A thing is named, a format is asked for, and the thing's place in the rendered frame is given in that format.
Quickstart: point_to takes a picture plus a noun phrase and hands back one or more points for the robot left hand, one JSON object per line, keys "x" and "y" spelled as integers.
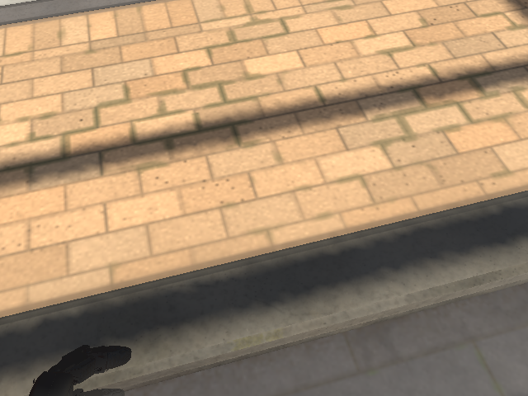
{"x": 77, "y": 366}

